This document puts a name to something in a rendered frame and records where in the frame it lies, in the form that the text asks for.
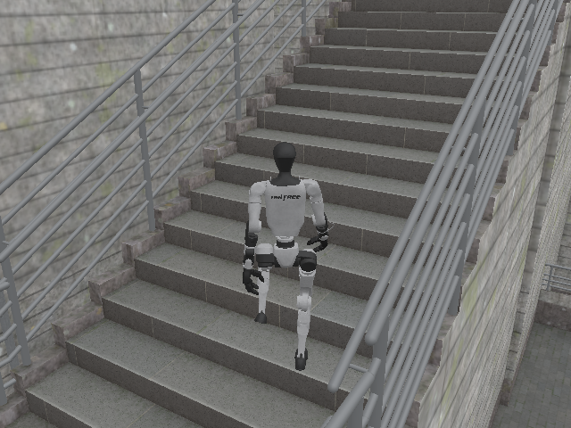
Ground stairs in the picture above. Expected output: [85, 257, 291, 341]
[25, 0, 550, 428]

